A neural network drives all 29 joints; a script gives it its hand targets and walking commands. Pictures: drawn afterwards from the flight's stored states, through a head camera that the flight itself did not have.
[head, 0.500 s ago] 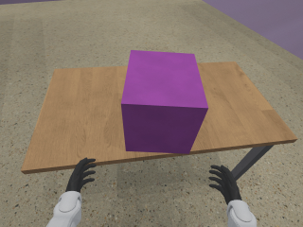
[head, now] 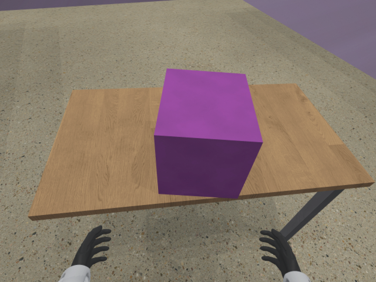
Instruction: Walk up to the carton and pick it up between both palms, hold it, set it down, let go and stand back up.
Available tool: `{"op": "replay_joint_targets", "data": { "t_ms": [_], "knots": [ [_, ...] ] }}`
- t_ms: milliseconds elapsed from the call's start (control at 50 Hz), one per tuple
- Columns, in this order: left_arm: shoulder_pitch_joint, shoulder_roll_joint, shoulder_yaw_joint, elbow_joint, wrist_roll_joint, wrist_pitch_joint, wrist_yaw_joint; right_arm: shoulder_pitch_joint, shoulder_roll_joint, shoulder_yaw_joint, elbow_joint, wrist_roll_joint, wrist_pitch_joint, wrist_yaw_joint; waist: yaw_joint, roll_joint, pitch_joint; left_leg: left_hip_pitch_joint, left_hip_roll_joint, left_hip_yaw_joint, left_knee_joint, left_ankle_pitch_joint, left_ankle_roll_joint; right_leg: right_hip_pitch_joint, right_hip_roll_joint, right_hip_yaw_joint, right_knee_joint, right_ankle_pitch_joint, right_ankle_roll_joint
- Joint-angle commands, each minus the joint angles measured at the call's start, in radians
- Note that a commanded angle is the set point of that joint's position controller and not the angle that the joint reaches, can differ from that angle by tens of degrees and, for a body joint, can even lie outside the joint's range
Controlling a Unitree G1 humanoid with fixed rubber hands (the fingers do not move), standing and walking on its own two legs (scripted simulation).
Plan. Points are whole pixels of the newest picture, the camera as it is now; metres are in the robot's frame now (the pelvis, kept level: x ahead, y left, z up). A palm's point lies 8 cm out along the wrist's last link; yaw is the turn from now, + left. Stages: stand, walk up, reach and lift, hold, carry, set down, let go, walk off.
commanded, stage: set down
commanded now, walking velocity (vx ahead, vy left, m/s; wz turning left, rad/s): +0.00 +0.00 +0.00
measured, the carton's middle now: (202, 133) +0.48 -0.02 +0.02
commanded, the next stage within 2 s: let go in 0.12 s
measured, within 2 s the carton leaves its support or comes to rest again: neither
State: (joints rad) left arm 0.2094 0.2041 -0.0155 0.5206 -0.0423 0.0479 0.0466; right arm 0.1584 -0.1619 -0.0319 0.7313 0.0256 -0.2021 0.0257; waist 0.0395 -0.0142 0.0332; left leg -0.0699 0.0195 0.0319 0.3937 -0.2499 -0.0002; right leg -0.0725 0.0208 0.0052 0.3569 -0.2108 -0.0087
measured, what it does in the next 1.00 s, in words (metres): stands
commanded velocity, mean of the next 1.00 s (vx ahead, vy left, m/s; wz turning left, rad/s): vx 0.00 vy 0.00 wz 0.00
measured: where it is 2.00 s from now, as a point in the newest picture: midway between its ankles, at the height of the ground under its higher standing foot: outside the picture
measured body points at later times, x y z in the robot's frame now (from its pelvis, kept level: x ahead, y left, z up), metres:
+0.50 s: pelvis +0.00 +0.00 +0.00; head +0.00 +0.01 +0.45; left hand +0.15 +0.23 -0.10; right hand +0.16 -0.23 -0.09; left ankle -0.02 +0.11 -0.75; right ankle -0.01 -0.12 -0.75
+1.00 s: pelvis +0.00 +0.01 -0.01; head -0.02 +0.02 +0.44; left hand +0.08 +0.24 -0.14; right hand +0.04 -0.26 -0.14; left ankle -0.02 +0.11 -0.75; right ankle -0.01 -0.12 -0.75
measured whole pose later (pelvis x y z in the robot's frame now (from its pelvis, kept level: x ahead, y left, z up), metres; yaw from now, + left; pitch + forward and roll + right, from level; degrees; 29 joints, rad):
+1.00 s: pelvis +0.00 +0.01 -0.01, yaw -4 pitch +0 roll -1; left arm 0.35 0.19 0.03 0.79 0.04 -0.01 0.00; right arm 0.34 -0.23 -0.08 0.84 -0.04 0.02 0.00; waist 0.00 0.00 -0.05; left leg -0.21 0.04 0.10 0.55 -0.34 0.02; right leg -0.24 0.03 0.06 0.51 -0.27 0.01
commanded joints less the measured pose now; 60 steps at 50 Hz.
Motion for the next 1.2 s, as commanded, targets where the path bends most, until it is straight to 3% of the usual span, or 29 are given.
{"op": "replay_joint_targets", "data": {
  "t_ms": [0,200,300,340,440,620,640,660,680,740,780,840,880,900,920,960,980,1040,1080,1120,1140,1180],
  "knots": [
    [-0.116,0.104,0.038,-0.159,0.02,-0.021,-0.002,-0.089,-0.114,-0.041,-0.148,-0.022,-0.035,-0.004,-0.009,0.031,-0.065,0.018,-0.015,0.039,-0.045,0.261,-0.047,-0.018,-0.007,-0.01,-0.06,0.174,-0.028],
    [-0.104,0.094,0.043,-0.126,0.035,0.012,-0.004,-0.062,-0.121,-0.053,-0.111,-0.045,-0.032,-0.003,-0.007,0.031,-0.044,0.009,-0.008,0.042,-0.049,0.227,-0.045,-0.025,-0.009,-0.018,-0.052,0.14,-0.023],
    [-0.119,0.102,0.046,-0.12,0.037,0.026,-0.005,-0.071,-0.13,-0.055,-0.114,-0.049,-0.034,-0.002,-0.002,0.004,-0.06,0.012,-0.01,0.04,-0.035,0.215,-0.037,-0.033,-0.015,-0.019,-0.043,0.139,-0.022],
    [-0.121,0.095,0.044,-0.122,0.042,0.029,-0.003,-0.068,-0.131,-0.057,-0.099,-0.049,-0.037,-0.001,-0.011,0.036,-0.051,0.008,-0.007,0.045,-0.035,0.208,-0.04,-0.045,-0.012,-0.013,-0.038,0.137,-0.02],
    [-0.129,0.093,0.042,-0.111,0.049,0.04,-0.002,-0.065,-0.126,-0.051,-0.09,-0.053,-0.04,-0.001,-0.012,0.022,-0.051,-0.003,-0.008,0.04,-0.034,0.182,-0.035,-0.047,-0.016,-0.017,-0.029,0.108,-0.018],
    [-0.117,0.097,0.057,-0.12,0.046,0.037,-0.006,-0.052,-0.132,-0.047,-0.082,-0.05,-0.059,-0.002,-0.013,0.022,-0.091,0.014,-0.012,0.04,-0.011,0.249,-0.039,-0.035,-0.01,-0.014,-0.015,0.192,-0.011],
    [0.095,0.141,0.088,0.035,0.118,-0.034,-0.029,0.034,-0.192,-0.059,-0.032,-0.062,0.09,-0.021,-0.007,0.074,-0.134,0.01,0.127,-0.044,0.053,0.444,0.005,-0.124,-0.093,0.084,0.065,0.356,0.004],
    [0.133,0.151,0.095,0.053,0.099,-0.053,-0.039,0.069,-0.194,-0.075,-0.056,-0.067,0.153,-0.028,-0.018,0.044,-0.119,-0.001,0.128,-0.037,0.064,0.362,0.007,-0.119,-0.095,0.077,0.051,0.334,0.016],
    [0.081,0.138,0.09,0.05,0.098,-0.067,-0.045,0.102,-0.209,-0.082,-0.051,-0.063,0.183,-0.03,-0.045,0.023,-0.144,-0.009,0.117,-0.035,0.099,0.355,0.003,-0.098,-0.099,0.084,0.085,0.431,0.013],
    [0.026,0.099,0.082,0.053,0.08,-0.085,-0.061,0.094,-0.205,-0.071,-0.048,-0.06,0.213,-0.026,-0.043,-0.004,-0.141,-0.076,0.097,-0.01,0.113,0.188,0.003,-0.124,-0.099,0.107,0.092,0.461,-0.007],
    [0.037,0.111,0.081,0.07,0.083,-0.082,-0.057,0.119,-0.184,-0.067,-0.044,-0.058,0.212,-0.023,-0.055,-0.026,-0.137,-0.098,0.094,-0.005,0.097,0.091,0.001,-0.148,-0.096,0.114,0.084,0.393,-0.013],
    [0.07,0.109,0.08,0.11,0.081,-0.082,-0.046,0.112,-0.184,-0.072,-0.024,-0.062,0.205,-0.028,-0.043,-0.03,-0.08,-0.141,0.097,-0.026,0.074,0.065,0.017,-0.177,-0.091,0.125,0.068,0.324,-0.019],
    [0.088,0.121,0.079,0.134,0.08,-0.086,-0.046,0.131,-0.167,-0.068,-0.012,-0.061,0.199,-0.026,-0.042,0.037,-0.088,-0.134,0.101,-0.029,0.062,0.094,0.021,-0.192,-0.085,0.124,0.093,0.294,-0.022],
    [0.083,0.118,0.08,0.135,0.082,-0.087,-0.043,0.139,-0.179,-0.07,-0.001,-0.061,0.197,-0.03,-0.043,0.043,-0.075,-0.146,0.104,-0.036,0.054,0.1,0.029,-0.189,-0.083,0.122,0.086,0.28,-0.022],
    [0.104,0.105,0.076,0.152,0.078,-0.088,-0.039,0.153,-0.172,-0.07,0.011,-0.061,0.196,-0.033,-0.042,0.007,-0.076,-0.135,0.109,-0.04,0.047,0.09,0.036,-0.205,-0.076,0.121,0.086,0.241,-0.019],
    [0.143,0.086,0.067,0.186,0.079,-0.087,-0.037,0.179,-0.172,-0.071,0.035,-0.06,0.2,-0.035,-0.038,0.041,-0.048,-0.131,0.109,-0.036,0.023,0.083,0.037,-0.22,-0.075,0.126,0.079,0.203,-0.019],
    [0.114,0.099,0.071,0.187,0.077,-0.085,-0.033,0.195,-0.177,-0.071,0.049,-0.06,0.201,-0.036,-0.053,0.021,-0.035,-0.15,0.105,-0.035,0.016,0.068,0.036,-0.217,-0.074,0.13,0.077,0.199,-0.023],
    [0.161,0.098,0.075,0.231,0.077,-0.08,-0.035,0.209,-0.173,-0.072,0.08,-0.06,0.197,-0.042,-0.038,0.052,-0.014,-0.145,0.115,-0.051,-0.026,0.036,0.05,-0.231,-0.058,0.125,0.057,0.122,-0.013],
    [0.169,0.088,0.072,0.256,0.076,-0.081,-0.034,0.242,-0.174,-0.07,0.111,-0.056,0.198,-0.045,-0.042,0.014,0.008,-0.168,0.119,-0.063,-0.048,-0.018,0.052,-0.23,-0.062,0.127,0.049,0.105,-0.009],
    [0.196,0.088,0.072,0.285,0.07,-0.081,-0.032,0.272,-0.164,-0.065,0.134,-0.053,0.196,-0.051,-0.043,0.032,0.015,-0.166,0.111,-0.057,-0.058,-0.026,0.05,-0.228,-0.063,0.136,0.043,0.086,-0.012],
    [0.194,0.054,0.064,0.297,0.071,-0.082,-0.031,0.275,-0.173,-0.067,0.146,-0.054,0.197,-0.053,-0.04,0.002,0.016,-0.16,0.112,-0.051,-0.056,-0.043,0.049,-0.233,-0.059,0.134,0.042,0.082,-0.009],
    [0.194,0.059,0.065,0.317,0.072,-0.082,-0.023,0.294,-0.151,-0.063,0.168,-0.053,0.197,-0.052,-0.046,0.014,0.042,-0.168,0.105,-0.048,-0.073,-0.061,0.047,-0.246,-0.065,0.143,0.029,0.069,-0.009]
  ]
}}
